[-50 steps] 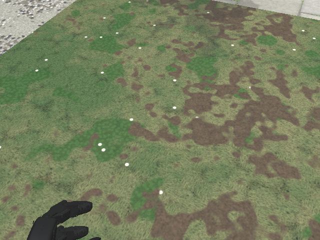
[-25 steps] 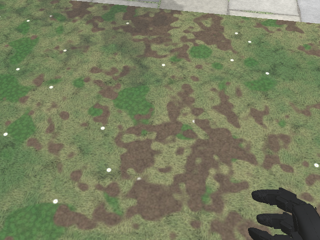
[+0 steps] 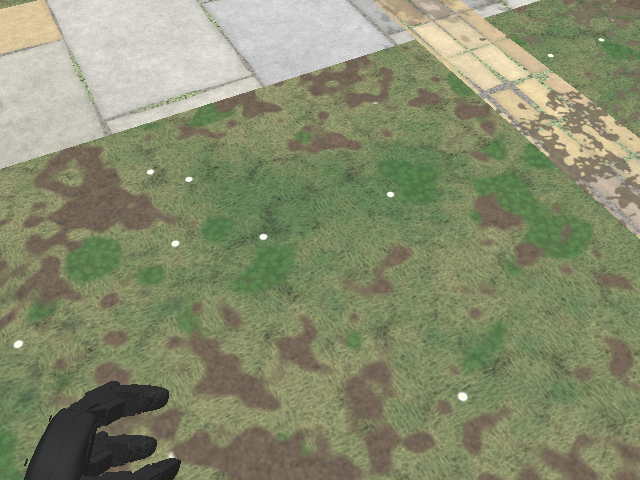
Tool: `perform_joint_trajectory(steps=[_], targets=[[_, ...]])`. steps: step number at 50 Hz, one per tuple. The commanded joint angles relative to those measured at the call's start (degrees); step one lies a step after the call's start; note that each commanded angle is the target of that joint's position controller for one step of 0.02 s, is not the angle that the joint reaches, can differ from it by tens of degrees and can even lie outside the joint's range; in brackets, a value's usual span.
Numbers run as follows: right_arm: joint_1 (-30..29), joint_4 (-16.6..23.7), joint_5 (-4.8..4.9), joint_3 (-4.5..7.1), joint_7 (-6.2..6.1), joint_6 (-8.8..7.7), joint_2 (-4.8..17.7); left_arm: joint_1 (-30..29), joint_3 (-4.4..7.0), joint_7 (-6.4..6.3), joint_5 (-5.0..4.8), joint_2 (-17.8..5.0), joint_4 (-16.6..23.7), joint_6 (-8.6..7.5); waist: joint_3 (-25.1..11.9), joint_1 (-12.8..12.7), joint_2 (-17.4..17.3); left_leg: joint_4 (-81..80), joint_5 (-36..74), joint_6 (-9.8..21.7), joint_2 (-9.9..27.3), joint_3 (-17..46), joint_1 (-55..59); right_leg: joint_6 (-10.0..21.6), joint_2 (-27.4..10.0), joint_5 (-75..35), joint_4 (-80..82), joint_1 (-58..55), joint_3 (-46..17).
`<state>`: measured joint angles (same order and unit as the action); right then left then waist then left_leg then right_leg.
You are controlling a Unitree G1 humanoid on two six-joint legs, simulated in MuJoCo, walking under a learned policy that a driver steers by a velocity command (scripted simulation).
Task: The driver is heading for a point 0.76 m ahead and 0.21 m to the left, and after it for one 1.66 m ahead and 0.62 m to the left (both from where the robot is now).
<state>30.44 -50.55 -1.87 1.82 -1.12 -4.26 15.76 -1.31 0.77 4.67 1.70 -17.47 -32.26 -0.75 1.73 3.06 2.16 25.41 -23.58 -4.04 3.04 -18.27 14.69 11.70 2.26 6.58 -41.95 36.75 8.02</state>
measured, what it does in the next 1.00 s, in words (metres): walks ahead, turning left: right foot, then left foot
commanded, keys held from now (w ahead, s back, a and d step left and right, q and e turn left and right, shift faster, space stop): w+shift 0.14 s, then w+q+shift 0.14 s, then q+shift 0.72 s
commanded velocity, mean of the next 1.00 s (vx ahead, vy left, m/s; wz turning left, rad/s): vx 0.51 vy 0.00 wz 0.44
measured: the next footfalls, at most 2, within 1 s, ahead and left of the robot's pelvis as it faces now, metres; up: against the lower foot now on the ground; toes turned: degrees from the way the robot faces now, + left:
right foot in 0.02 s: +0.20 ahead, -0.03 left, +0.00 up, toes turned -4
left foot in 0.46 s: +0.67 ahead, +0.08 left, +0.00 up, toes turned +2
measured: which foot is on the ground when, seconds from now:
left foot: down 0.00-0.02, up 0.04-0.44, down 0.46-0.90, up 0.92-1.00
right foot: up 0.00-0.00, down 0.02-0.46, up 0.48-0.88, down 0.90-1.00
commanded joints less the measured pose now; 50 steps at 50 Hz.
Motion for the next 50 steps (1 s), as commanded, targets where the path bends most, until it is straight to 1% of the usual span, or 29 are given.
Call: perform_joint_trajectory(steps=[1,2,3,4,5,8,12,16,19,20,21,22,23,24,25,26,27,28,30,34,37,40,43,44,45,46,47,48,50], targets=[[-11.3,7.9,-0.23,3.19,-0.13,0.23,11.72,29.36,6.41,-3.05,-1.55,-11.6,-8.09,0.36,-10.8,-17.35,2.8,51.01,27.18,5.37,0.97,4.37,-36.48,3.43,-0.08,6.08,7.17,-51.63,-12.9],[-2.25,14.28,1.01,1.04,0.78,-0.31,5.56,21.25,6.94,-3.4,0.87,-18.43,-4.38,0.82,-18.64,-5.23,13.69,70.43,-4.79,3.5,-3.76,12.53,-56.92,12.95,-17.68,5.48,13.86,-64.11,-44.82],[-10.0,15.31,0.56,1.18,0.85,-1.65,9.09,24.93,7.08,-4.33,0.08,-15.47,-3.19,1.31,-22.66,-11.28,2.78,71.15,1.67,3.92,-2.71,20.62,-61.07,14.15,-17.87,14.86,23.17,-62.18,-52.11],[-11.99,15.49,1.27,0.84,0.83,-2.13,8.41,24.02,6.55,-5.11,0.05,-13.39,-5.71,0.64,-11.31,-8.54,-0.62,66.87,3.91,4.24,0.17,20.71,-63.28,11.96,-18.13,15.99,26.91,-52.15,-48.38],[-13.54,15.39,0.47,0.34,0.76,-2.07,7.37,23.11,5.72,-5.3,-0.19,-10.65,-7.1,-0.5,-4.81,-5.74,-5.39,59.66,5.21,4.42,3.18,20.84,-60.61,9.53,-16.08,12.76,27.58,-41.51,-43.23],[-10.94,13.21,-1.12,-0.44,1.71,1.13,5.09,20.08,3.47,-5.4,-0.32,-5.51,-8.27,-3.47,-0.67,-0.12,-6.31,49.34,3.27,3.72,6.4,21.62,-50.04,6.77,-10.77,7.19,30.34,-22.94,-30.9],[-22.64,15.67,0.56,-1.02,2.88,2.01,3.42,24.14,3.3,-3.63,-1.06,-4.95,-11.18,-5.72,6.27,-3.49,-4.06,32.27,16.75,5.34,6.89,17.99,-55.96,1.56,-5.93,-6.44,36.68,-22.95,-15.94],[-26.95,15.57,1.57,-1.65,4.39,0.79,1.05,25.5,2.73,-3.67,-1.55,-5.38,-12.79,-7.44,6.17,-5.0,-3.35,13.93,37.18,8.79,1.77,13.89,-46.0,-4.26,-6.48,-29.36,38.84,-26.17,-5.26],[-23.83,13.06,0.49,-1.02,4.64,0.01,2.6,26.1,2.73,-5.22,-1.31,-7.45,-13.84,-7.5,1.37,-4.05,-0.51,7.9,39.64,10.65,-5.17,9.42,-40.76,-8.32,-7.44,-52.6,30.13,-38.06,-1.69],[-19.67,11.58,-0.09,-0.33,4.63,0.01,4.37,25.08,3.05,-6.17,-1.06,-8.52,-13.41,-6.94,-1.62,-2.16,1.47,7.59,35.91,10.77,-8.18,8.06,-36.66,-9.89,-7.76,-60.0,22.44,-40.3,-0.84],[-17.76,13.32,4.44,2.56,4.92,-1.05,9.57,23.16,3.67,-7.28,-1.11,-10.85,-12.05,-4.75,-7.1,0.92,3.71,9.34,34.53,10.24,-9.69,10.57,-31.02,-12.85,-8.82,-67.09,11.09,-41.88,-3.7],[-5.43,10.28,5.12,3.69,4.65,-0.87,11.82,16.23,4.21,-7.8,-0.16,-12.63,-9.93,-3.35,-11.16,8.4,4.5,6.77,37.38,11.1,-8.08,13.27,-21.51,-14.91,-8.25,-66.45,-4.23,-38.35,-2.75],[4.09,6.97,4.27,3.9,3.42,-0.4,12.73,11.68,3.77,-7.52,0.07,-10.53,-8.13,-3.21,-11.39,12.67,-4.14,0.59,46.28,12.98,-3.36,19.47,-10.51,-17.03,0.37,-28.49,-30.2,-27.75,-1.19],[-0.57,9.05,0.39,3.13,3.45,-1.37,15.15,24.05,1.13,-6.19,1.19,0.64,-5.45,-3.95,-17.68,-0.03,-23.96,11.77,72.75,24.14,9.99,44.6,12.55,-20.31,7.98,32.5,-54.6,1.89,-11.11],[-4.79,12.66,-1.16,4.21,2.99,-1.0,15.47,27.19,0.66,-4.83,-1.32,-3.92,-5.11,-5.48,-32.52,1.87,-13.39,3.01,59.71,29.8,16.66,59.49,15.14,-18.32,6.19,27.17,-59.87,3.77,-20.79],[-10.17,16.36,0.2,4.53,2.41,-0.32,13.95,20.65,1.37,-4.58,-2.45,-7.94,-3.18,-5.96,-27.01,2.08,-5.28,-1.03,43.72,27.93,13.77,57.19,6.4,-15.42,2.8,22.04,-53.9,3.14,-20.92],[-14.91,17.16,2.33,3.86,2.16,0.31,11.62,16.14,1.37,-4.72,-1.87,-7.16,-1.4,-5.9,-15.72,-1.51,3.58,-5.12,34.26,25.74,9.93,52.85,-7.51,-13.81,0.81,19.63,-47.82,4.21,-18.09],[-17.29,18.04,2.89,3.21,1.96,0.51,10.23,14.99,1.41,-5.09,-0.96,-6.78,-1.14,-5.17,-10.36,-3.76,6.44,-7.39,33.97,24.82,8.41,50.66,-17.76,-13.76,-0.46,18.75,-44.36,2.87,-17.04],[-18.62,18.09,2.21,3.37,1.74,0.73,10.28,15.43,1.61,-5.62,-0.22,-6.58,-0.52,-3.43,-4.42,-6.29,2.99,-9.22,41.88,23.43,3.77,44.76,-30.89,-14.9,-1.94,18.2,-35.74,-1.29,-16.51],[-17.67,16.5,3.19,4.28,-0.25,2.54,11.73,10.5,0.63,-7.35,-0.23,-2.99,1.09,-2.76,-9.16,-5.54,-1.53,-4.03,55.04,18.65,-3.48,37.25,-35.82,-17.84,1.12,9.05,-12.97,-6.96,-13.77],[-17.51,16.79,4.54,4.87,-2.21,5.29,12.01,5.07,0.81,-7.34,-1.43,-3.37,1.95,-2.22,-13.45,-3.48,-6.1,-0.85,44.72,12.78,-5.33,39.13,-31.47,-18.21,3.31,-0.02,-2.75,-8.0,-15.5],[-16.95,17.79,4.01,4.97,-3.01,6.73,10.77,0.0,1.21,-6.75,-1.58,-3.91,2.69,-2.65,-11.46,-1.32,-9.56,0.82,33.52,10.81,-5.06,44.55,-27.95,-17.54,3.88,-1.88,5.32,-7.29,-17.81],[-19.46,19.94,3.29,4.86,-2.71,6.84,8.91,2.16,2.55,-6.14,-1.44,-5.59,0.96,-3.89,-9.67,-2.6,-11.72,5.56,27.06,10.49,-4.53,49.76,-25.52,-15.59,1.92,-3.05,15.11,-11.94,-20.32],[-21.25,20.84,3.36,4.52,-2.3,6.87,7.96,5.33,2.87,-6.03,-1.44,-5.32,-0.41,-4.31,-10.16,-4.33,-10.22,10.19,20.61,9.36,-6.55,48.36,-28.1,-13.98,-0.27,-9.62,21.84,-19.33,-19.68],[-17.85,20.68,2.88,3.3,-1.71,6.96,3.97,6.94,3.14,-6.29,-0.74,-6.0,-0.88,-4.1,-13.42,-2.56,-1.78,21.98,-2.11,7.01,-10.95,42.39,-36.61,-8.97,-10.05,-17.92,21.14,-32.43,-26.42],[-14.13,21.35,2.97,2.94,-1.35,6.73,3.73,7.88,3.26,-6.72,1.0,-7.28,0.24,-2.95,-14.29,-0.22,9.31,31.17,-18.11,4.07,-16.7,33.5,-48.92,0.02,-21.61,-32.42,19.74,-41.39,-39.84],[-9.79,21.21,2.75,4.0,-0.12,6.0,9.04,9.86,4.05,-6.91,0.64,-7.49,-0.39,-2.36,-18.95,0.82,15.58,43.26,-16.37,1.45,-10.72,30.45,-52.39,6.67,-29.98,-25.61,20.83,-41.56,-50.66],[-12.22,19.32,3.2,5.21,0.28,6.21,13.2,7.36,3.61,-7.4,0.0,-4.4,1.24,-1.95,-14.74,-1.27,9.31,48.14,-11.13,-0.24,-7.67,28.61,-53.36,5.43,-25.26,-18.54,20.47,-37.66,-43.83],[-15.45,18.77,3.34,5.5,-0.39,7.78,12.94,4.73,3.07,-8.07,-0.46,-3.0,2.14,-0.44,-8.64,-1.73,1.7,52.44,-2.8,-1.27,-4.97,26.1,-53.77,-0.23,-17.27,-7.11,21.44,-28.6,-30.2]])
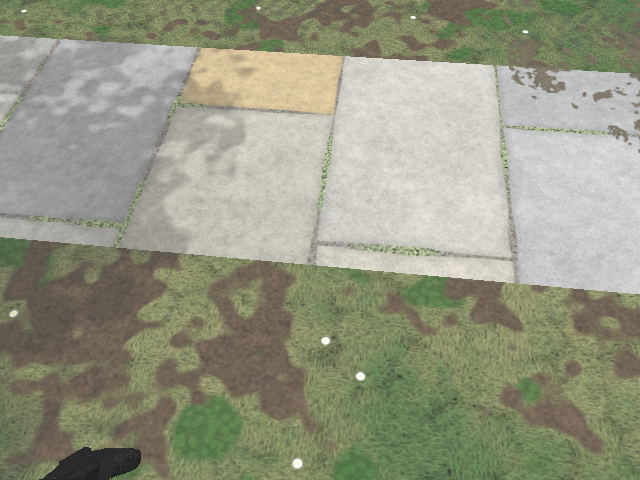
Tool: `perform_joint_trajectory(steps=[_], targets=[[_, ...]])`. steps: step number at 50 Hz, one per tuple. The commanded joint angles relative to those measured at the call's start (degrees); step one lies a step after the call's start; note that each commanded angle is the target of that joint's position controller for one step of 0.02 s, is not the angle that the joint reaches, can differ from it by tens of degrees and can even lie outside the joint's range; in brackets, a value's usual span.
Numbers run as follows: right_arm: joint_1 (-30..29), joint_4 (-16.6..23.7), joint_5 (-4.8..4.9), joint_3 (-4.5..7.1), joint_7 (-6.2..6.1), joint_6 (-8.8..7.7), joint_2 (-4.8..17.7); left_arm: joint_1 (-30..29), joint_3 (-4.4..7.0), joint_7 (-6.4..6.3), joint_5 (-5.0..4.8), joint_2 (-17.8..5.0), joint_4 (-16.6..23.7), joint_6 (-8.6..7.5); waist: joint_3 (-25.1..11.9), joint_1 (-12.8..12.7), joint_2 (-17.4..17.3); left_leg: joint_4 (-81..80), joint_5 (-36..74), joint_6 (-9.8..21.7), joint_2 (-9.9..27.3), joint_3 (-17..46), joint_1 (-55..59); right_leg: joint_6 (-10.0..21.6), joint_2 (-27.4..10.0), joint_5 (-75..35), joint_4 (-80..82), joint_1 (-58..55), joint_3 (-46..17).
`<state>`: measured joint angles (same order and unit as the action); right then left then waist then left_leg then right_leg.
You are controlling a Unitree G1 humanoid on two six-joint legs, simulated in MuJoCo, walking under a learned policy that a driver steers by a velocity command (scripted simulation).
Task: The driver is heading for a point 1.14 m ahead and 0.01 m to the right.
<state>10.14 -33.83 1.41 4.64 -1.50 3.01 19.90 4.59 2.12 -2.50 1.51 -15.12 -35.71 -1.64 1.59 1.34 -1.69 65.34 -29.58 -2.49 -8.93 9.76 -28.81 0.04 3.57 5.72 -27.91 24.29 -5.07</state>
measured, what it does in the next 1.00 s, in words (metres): steps on the spot, turning left: left foot, then right foot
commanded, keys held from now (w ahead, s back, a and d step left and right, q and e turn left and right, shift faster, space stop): q+shift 0.20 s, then shift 0.80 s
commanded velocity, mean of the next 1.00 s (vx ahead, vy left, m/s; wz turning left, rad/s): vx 0.01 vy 0.00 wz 0.42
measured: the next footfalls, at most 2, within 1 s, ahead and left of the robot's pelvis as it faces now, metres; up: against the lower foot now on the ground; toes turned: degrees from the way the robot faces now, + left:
left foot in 0.34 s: +0.03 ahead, +0.15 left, +0.00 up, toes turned +18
right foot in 0.70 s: +0.10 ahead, -0.08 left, +0.00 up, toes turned +21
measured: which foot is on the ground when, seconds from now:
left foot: up 0.00-0.32, down 0.34-1.00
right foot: down 0.00-0.34, up 0.36-0.68, down 0.70-1.00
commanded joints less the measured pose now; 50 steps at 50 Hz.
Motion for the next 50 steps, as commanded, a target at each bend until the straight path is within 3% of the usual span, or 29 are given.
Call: perform_joint_trajectory(steps=[1,3,6,10,13,15,16,17,18,19,20,21,22,23,25,27,29,32,34,35,36,37,38,39,41,50], targets=[[4.38,2.66,0.0,2.05,-0.07,0.81,7.0,-2.11,1.87,-1.08,-0.27,-6.29,5.34,0.89,-6.2,0.21,5.44,12.26,5.65,-2.89,7.91,-4.18,-9.79,10.9,-16.87,-6.79,8.71,-12.09,-13.09],[2.9,3.81,0.06,0.97,-0.05,0.61,3.62,-0.39,2.29,-1.42,0.28,-6.87,4.03,1.35,-5.79,-0.57,7.26,8.58,8.41,-2.72,9.1,-7.48,-9.16,11.1,-14.68,-9.05,10.41,-11.13,-7.13],[0.53,4.78,0.17,0.57,0.04,0.22,2.61,1.83,3.08,-1.53,0.36,-7.73,2.31,1.62,-8.37,-1.96,9.75,2.57,9.22,-3.06,12.23,-7.84,-9.85,13.09,-17.51,-10.22,10.96,-16.1,-4.14],[-0.47,4.74,-0.12,0.56,0.8,0.2,2.22,0.23,4.43,-1.05,-0.49,-10.0,1.19,1.68,-9.61,-1.68,10.89,-7.95,11.07,-1.59,14.37,-9.33,-2.72,12.3,-19.77,-6.82,11.29,-14.66,0.99],[0.04,4.05,-0.46,0.67,1.45,0.37,2.0,1.45,4.89,-0.09,-1.43,-10.67,-0.26,1.63,-9.26,-1.88,11.53,-18.23,9.39,0.56,12.13,-11.9,5.0,11.73,-20.05,-5.44,9.95,-12.81,3.17],[3.35,2.66,-0.78,0.99,1.9,0.46,1.45,1.28,4.82,0.34,-2.69,-10.42,-1.1,1.62,-9.29,0.18,10.97,-30.32,13.78,3.04,10.02,-13.63,11.45,9.7,-20.01,-4.9,5.96,-12.14,4.47],[6.59,1.03,-0.93,1.44,1.91,0.42,1.92,2.52,4.45,0.44,-3.22,-8.95,-1.93,1.65,-9.23,1.04,9.69,-36.71,17.05,4.78,8.18,-13.87,17.31,7.08,-18.41,-3.35,1.84,-9.21,6.19],[8.78,0.37,-0.98,2.26,1.62,0.24,4.51,5.42,3.8,0.91,-2.7,-6.17,-3.07,1.75,-7.59,0.54,1.57,-42.44,25.15,7.62,12.43,-5.91,24.57,2.07,-14.52,5.26,-8.0,-0.6,11.12],[8.01,2.25,-1.18,3.14,0.68,0.15,10.96,6.61,2.48,1.71,0.78,-2.88,-0.57,1.77,-7.04,-2.36,-18.11,-41.24,46.09,15.3,29.07,14.55,31.17,-3.84,-6.89,32.44,-26.68,16.73,14.9],[8.4,3.21,-3.82,3.11,0.96,-0.85,11.2,0.13,3.71,0.89,-0.09,-6.66,1.07,1.37,-10.97,3.4,-15.13,-45.65,42.48,23.33,33.45,18.74,22.99,-4.04,-5.22,33.22,-35.93,18.05,5.72],[5.65,2.89,-4.48,2.39,1.1,-1.83,9.18,-1.96,4.24,0.3,-1.72,-8.39,0.95,1.68,-7.75,2.36,-9.89,-46.6,35.84,20.63,29.12,13.33,19.82,-3.11,-6.17,27.6,-39.43,17.2,3.91],[1.36,2.6,-3.36,1.81,0.89,-2.41,7.02,-0.39,4.31,-0.14,-1.84,-7.68,-0.2,2.16,-6.25,-0.05,-8.09,-46.18,31.97,16.78,25.32,9.18,18.32,-2.58,-6.57,22.19,-38.66,17.39,3.38],[-1.1,2.81,-2.25,0.96,0.63,-2.62,4.5,1.41,4.41,-0.6,-1.23,-7.5,-1.94,2.72,-6.57,-1.07,-6.81,-45.41,32.15,14.48,23.16,6.31,18.01,-3.03,-6.89,18.7,-39.16,16.16,3.33],[-2.85,2.76,-1.79,0.38,0.32,-2.72,3.43,3.35,4.44,-0.68,-0.8,-7.29,-2.62,3.05,-6.94,-2.29,-6.95,-45.11,35.62,14.0,21.88,3.84,16.2,-3.65,-6.35,15.49,-40.55,13.4,3.85],[-3.03,2.17,-2.26,-0.61,-0.04,-3.07,1.21,4.72,4.07,-0.43,-1.25,-6.29,-3.08,3.01,-8.21,-3.05,-6.2,-44.8,38.41,14.1,20.56,1.58,15.7,-4.16,-5.86,12.09,-39.66,9.54,3.91],[-2.74,1.33,-2.23,-0.85,-0.27,-3.16,0.45,3.76,3.05,-0.13,-1.53,-4.29,-2.85,2.93,-7.83,-2.54,-6.11,-44.21,37.18,13.78,19.84,0.8,17.52,-4.15,-6.6,11.03,-30.18,7.81,3.36],[-1.6,0.43,-2.25,-0.62,-0.35,-2.93,1.07,2.08,2.19,0.36,-1.43,-3.0,-2.35,2.89,-7.65,-1.17,-6.98,-43.6,35.8,14.53,20.51,1.85,17.76,-3.93,-6.71,13.07,-21.99,3.68,3.51],[-0.24,-0.98,-2.16,-0.44,0.18,-2.55,1.7,2.26,2.18,1.01,-1.77,-4.06,-2.38,2.83,-6.4,0.07,-7.6,-42.83,34.3,16.2,21.52,4.66,16.37,-3.26,-5.83,16.78,-13.79,-2.03,4.76],[-1.38,-1.82,-1.31,-1.0,0.33,-2.44,0.45,4.7,1.91,1.38,-1.73,-3.15,-3.53,2.42,-5.19,-1.97,-6.13,-41.22,32.65,14.8,20.0,4.79,14.44,-2.03,-5.07,8.65,-1.34,-8.38,5.74],[-0.08,-2.68,-1.07,-1.3,0.35,-2.7,-0.47,5.76,1.74,1.57,-0.97,-3.32,-4.02,2.11,-5.1,-2.53,-4.36,-40.71,29.67,12.45,18.39,4.33,12.63,-1.09,-5.71,0.17,4.6,-13.29,4.5],[1.45,-2.96,-1.98,-1.73,0.4,-3.27,-1.9,6.63,2.02,1.43,0.03,-5.9,-3.87,1.82,-6.42,-1.28,0.2,-37.97,23.67,9.07,15.17,2.34,10.33,0.3,-10.2,-11.77,4.53,-18.18,-0.65],[4.91,-3.05,-2.62,-1.46,0.94,-4.0,-1.94,4.82,2.94,1.31,-0.24,-9.45,-4.25,1.72,-6.84,3.02,9.98,-37.51,17.76,6.31,10.38,-2.58,9.31,3.51,-12.51,-13.97,1.08,-17.9,-1.71],[2.49,-3.65,-3.32,-1.48,0.86,-3.96,-1.41,3.17,2.12,1.75,-0.83,-5.1,-4.0,1.43,-7.24,1.03,10.63,-37.71,16.19,3.89,9.32,-4.49,14.05,5.22,-12.05,-4.35,2.66,-12.29,-2.24],[-0.6,-3.58,-2.99,-0.94,0.76,-3.63,-0.11,2.52,1.62,2.0,-0.7,-3.42,-3.9,1.12,-5.12,-0.19,8.6,-37.42,17.0,3.41,9.22,-4.67,14.53,4.12,-10.51,0.87,3.16,-10.44,-1.31],[-2.21,-3.51,-2.61,-0.85,0.38,-2.74,-1.07,2.65,1.58,1.84,-0.73,-3.83,-4.18,0.52,-3.87,-1.03,7.08,-36.95,20.12,4.09,9.42,-4.37,14.75,2.28,-9.12,2.96,2.9,-9.32,0.21],[0.5,-7.09,-2.19,-0.42,-0.02,-2.7,-2.77,4.12,0.97,1.04,-0.94,-2.88,-6.07,0.28,-3.15,-1.38,2.02,-37.73,23.0,3.92,9.95,-3.95,15.74,1.98,-7.73,3.35,1.69,-10.13,1.66]])
Keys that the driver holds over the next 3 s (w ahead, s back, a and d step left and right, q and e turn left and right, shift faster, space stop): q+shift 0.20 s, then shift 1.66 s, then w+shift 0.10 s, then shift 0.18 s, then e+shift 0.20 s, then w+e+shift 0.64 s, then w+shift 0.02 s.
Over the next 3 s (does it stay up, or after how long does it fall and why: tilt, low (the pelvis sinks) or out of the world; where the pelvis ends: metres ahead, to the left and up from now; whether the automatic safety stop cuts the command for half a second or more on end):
stays up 0.43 -0.03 0.00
